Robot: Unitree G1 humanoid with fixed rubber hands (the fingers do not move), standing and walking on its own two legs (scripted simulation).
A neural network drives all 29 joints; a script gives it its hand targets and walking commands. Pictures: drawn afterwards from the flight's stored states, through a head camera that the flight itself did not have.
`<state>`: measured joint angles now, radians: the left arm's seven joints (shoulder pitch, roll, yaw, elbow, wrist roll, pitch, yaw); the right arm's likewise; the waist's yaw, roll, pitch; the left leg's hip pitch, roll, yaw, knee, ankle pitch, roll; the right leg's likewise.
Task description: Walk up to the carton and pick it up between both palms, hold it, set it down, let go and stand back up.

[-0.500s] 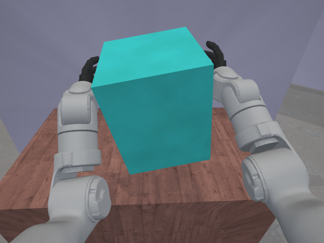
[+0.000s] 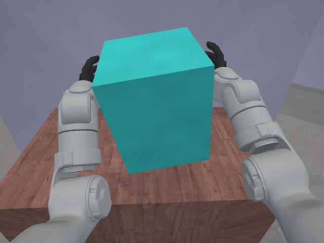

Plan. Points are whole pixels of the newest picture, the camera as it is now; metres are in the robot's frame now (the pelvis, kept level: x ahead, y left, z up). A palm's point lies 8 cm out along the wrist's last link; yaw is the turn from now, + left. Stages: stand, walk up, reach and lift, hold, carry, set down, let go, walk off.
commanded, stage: hold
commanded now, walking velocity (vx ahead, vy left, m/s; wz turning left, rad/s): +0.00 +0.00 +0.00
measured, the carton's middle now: (157, 101) +0.37 +0.00 +0.24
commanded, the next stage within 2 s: none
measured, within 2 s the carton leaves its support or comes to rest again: neither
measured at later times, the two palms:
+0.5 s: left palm (88, 88) +0.36 +0.16 +0.28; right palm (217, 75) +0.37 -0.13 +0.31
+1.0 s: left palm (88, 89) +0.36 +0.16 +0.28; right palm (217, 76) +0.37 -0.13 +0.30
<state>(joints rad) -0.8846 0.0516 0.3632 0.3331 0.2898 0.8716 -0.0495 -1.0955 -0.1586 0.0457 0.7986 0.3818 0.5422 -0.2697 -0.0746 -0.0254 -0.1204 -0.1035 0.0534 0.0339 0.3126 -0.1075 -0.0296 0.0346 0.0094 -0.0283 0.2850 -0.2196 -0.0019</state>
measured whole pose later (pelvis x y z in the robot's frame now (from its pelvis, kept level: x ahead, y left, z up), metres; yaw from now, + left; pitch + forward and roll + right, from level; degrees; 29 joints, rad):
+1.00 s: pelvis +0.00 +0.00 +0.00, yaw +0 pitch -6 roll +0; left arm -0.87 0.05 0.36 0.32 0.29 0.87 -0.05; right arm -1.08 -0.16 0.06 0.78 0.40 0.55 -0.28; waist -0.08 -0.03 -0.12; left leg -0.10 0.05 0.03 0.32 -0.11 -0.03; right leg 0.04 0.01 -0.03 0.29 -0.22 0.00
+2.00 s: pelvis +0.00 +0.00 +0.00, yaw +0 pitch -6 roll +0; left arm -0.88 0.05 0.36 0.33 0.29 0.87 -0.04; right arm -1.08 -0.16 0.06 0.79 0.40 0.56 -0.28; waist -0.08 -0.02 -0.13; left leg -0.11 0.05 0.03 0.32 -0.11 -0.03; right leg 0.03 0.01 -0.02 0.29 -0.22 0.00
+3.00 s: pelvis +0.00 +0.00 +0.00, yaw +0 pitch -6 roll +0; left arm -0.89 0.05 0.36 0.34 0.29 0.87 -0.04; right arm -1.08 -0.16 0.05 0.79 0.40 0.56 -0.28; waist -0.08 -0.02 -0.13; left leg -0.11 0.05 0.03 0.32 -0.11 -0.03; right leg 0.03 0.01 -0.02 0.29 -0.22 0.00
